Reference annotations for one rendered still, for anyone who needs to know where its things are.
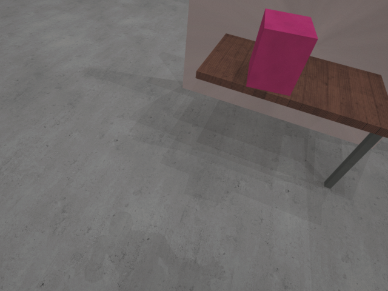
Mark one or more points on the table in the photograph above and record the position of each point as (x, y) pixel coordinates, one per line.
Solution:
(333, 91)

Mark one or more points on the carton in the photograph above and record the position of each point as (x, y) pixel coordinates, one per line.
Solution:
(282, 48)

